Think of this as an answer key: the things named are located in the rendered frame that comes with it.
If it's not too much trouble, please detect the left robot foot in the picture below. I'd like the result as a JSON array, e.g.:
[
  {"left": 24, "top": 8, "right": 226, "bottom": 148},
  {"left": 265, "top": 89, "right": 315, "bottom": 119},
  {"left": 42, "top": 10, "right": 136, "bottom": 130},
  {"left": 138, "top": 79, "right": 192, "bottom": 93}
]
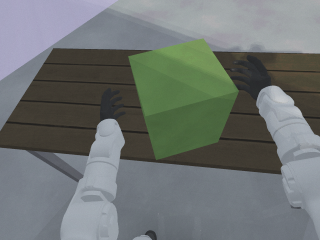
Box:
[{"left": 145, "top": 230, "right": 157, "bottom": 240}]

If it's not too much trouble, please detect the robot left hand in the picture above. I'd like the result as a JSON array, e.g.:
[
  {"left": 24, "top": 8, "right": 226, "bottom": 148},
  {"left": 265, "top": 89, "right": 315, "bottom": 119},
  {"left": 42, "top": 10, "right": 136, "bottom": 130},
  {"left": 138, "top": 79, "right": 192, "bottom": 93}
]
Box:
[{"left": 100, "top": 88, "right": 126, "bottom": 121}]

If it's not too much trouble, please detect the carton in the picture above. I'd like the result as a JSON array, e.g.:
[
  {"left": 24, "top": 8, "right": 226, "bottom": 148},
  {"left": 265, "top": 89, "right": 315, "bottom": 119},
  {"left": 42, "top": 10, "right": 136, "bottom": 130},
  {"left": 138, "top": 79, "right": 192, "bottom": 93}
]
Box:
[{"left": 128, "top": 38, "right": 239, "bottom": 160}]

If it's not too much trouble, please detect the table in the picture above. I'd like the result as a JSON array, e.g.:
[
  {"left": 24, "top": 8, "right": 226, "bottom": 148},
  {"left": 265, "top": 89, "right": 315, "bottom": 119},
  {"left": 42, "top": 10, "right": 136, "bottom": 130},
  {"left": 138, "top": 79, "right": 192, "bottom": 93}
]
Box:
[{"left": 0, "top": 48, "right": 320, "bottom": 209}]

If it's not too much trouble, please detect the right robot upper arm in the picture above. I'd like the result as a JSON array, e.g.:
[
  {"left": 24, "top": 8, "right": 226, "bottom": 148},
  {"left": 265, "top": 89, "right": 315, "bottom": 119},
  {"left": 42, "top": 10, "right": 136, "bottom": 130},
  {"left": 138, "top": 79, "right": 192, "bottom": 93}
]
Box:
[{"left": 280, "top": 156, "right": 320, "bottom": 240}]

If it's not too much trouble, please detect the left robot upper arm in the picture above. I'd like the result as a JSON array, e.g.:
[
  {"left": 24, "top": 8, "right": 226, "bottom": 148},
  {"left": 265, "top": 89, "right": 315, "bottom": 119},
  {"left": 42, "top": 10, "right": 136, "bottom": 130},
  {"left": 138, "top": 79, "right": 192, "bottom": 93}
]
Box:
[{"left": 61, "top": 200, "right": 119, "bottom": 240}]

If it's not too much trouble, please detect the robot left forearm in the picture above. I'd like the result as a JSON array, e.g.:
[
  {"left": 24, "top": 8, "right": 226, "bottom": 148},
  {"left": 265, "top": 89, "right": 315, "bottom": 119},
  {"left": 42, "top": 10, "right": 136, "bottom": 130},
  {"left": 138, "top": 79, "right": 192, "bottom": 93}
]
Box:
[{"left": 60, "top": 118, "right": 125, "bottom": 239}]

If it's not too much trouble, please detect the robot right hand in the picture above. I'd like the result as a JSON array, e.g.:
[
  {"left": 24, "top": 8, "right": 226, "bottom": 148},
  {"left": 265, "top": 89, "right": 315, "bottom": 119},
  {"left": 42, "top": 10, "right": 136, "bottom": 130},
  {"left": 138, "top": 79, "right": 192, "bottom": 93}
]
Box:
[{"left": 230, "top": 55, "right": 272, "bottom": 101}]

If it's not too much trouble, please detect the robot right forearm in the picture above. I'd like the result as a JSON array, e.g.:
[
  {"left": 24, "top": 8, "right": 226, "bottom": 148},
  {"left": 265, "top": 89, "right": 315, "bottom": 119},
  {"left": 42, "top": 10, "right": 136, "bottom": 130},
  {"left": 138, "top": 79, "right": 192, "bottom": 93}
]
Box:
[{"left": 256, "top": 85, "right": 320, "bottom": 166}]

